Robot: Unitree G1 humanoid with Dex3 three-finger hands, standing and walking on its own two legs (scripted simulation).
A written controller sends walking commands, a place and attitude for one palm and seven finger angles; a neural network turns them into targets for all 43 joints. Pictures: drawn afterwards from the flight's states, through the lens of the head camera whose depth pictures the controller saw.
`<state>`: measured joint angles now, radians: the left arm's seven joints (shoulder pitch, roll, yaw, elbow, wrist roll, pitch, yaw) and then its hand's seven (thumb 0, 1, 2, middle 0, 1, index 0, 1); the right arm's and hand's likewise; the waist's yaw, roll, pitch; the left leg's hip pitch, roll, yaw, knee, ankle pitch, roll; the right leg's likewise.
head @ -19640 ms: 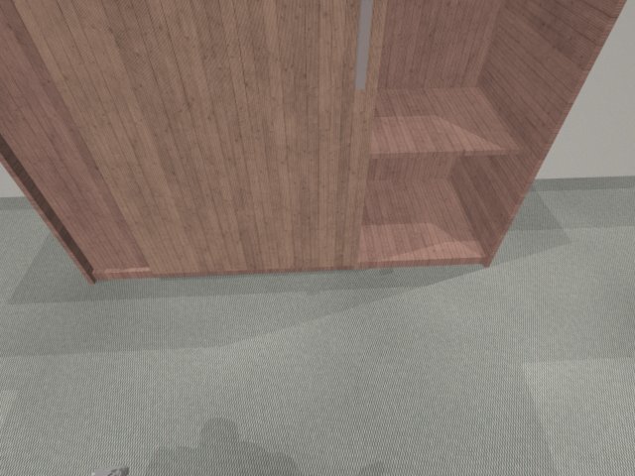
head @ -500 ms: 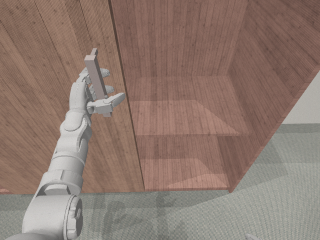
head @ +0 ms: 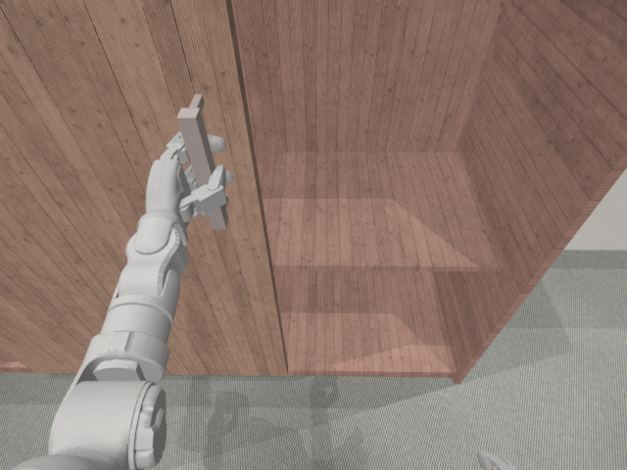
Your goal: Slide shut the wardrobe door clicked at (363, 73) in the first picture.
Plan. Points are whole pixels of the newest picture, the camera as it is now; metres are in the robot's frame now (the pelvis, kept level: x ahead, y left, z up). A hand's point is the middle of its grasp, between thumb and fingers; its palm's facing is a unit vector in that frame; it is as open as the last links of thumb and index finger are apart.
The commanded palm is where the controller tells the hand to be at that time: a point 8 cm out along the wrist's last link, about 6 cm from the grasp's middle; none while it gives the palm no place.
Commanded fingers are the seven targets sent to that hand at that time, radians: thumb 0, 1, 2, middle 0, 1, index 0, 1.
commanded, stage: grip the handle and tug to test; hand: left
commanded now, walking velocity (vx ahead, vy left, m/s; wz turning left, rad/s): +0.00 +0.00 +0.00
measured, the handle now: (209, 166) +0.48 +0.16 +0.14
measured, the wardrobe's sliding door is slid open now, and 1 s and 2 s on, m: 0.53 0.53 0.51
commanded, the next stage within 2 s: tug the door sideways, standing still in 0.46 s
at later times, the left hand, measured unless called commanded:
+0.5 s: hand (218, 191) +0.42 +0.14 +0.15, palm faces +0.03 -1.00 +0.01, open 6.0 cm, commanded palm +0.36 +0.18 +0.14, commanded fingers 0.00 0.90 0.90 -0.45 -1.40 -0.45 -1.40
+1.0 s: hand (221, 188) +0.43 +0.14 +0.15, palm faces +0.12 -0.99 -0.01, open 5.9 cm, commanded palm +0.40 +0.14 +0.14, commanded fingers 0.00 0.90 0.90 -0.45 -1.40 -0.45 -1.40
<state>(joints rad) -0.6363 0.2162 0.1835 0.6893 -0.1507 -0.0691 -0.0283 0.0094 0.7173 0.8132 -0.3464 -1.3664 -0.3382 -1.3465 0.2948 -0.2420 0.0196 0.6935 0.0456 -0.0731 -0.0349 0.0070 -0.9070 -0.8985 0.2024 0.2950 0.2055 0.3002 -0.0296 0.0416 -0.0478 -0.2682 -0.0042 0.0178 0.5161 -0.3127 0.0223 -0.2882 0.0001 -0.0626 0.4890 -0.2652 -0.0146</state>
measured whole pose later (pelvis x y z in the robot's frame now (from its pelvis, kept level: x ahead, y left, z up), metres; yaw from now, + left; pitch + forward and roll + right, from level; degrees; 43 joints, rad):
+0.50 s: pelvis +0.02 +0.00 +0.00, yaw -3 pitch +4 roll -1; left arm -0.43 0.24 0.24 0.43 -0.17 0.00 -0.04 0.01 0.76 0.78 -0.27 -1.39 -0.26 -1.34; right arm 0.31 -0.24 0.01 0.64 0.04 -0.07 -0.01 0.01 -0.91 -0.90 0.20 0.30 0.21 0.30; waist -0.07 0.05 -0.06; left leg -0.20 0.01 0.07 0.46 -0.32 0.02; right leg -0.25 0.02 -0.01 0.44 -0.26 -0.01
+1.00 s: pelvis +0.03 +0.01 +0.00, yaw +2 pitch +4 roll -1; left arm -0.53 0.12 0.09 0.44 -0.13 0.07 0.08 0.01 0.74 0.84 -0.30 -1.38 -0.30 -1.38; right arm 0.23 -0.22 0.01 0.68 0.02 -0.07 -0.02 0.01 -0.91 -0.90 0.20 0.29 0.20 0.30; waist 0.01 0.06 -0.06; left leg -0.23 -0.02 -0.02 0.49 -0.33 0.03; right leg -0.24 -0.02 -0.09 0.47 -0.29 0.00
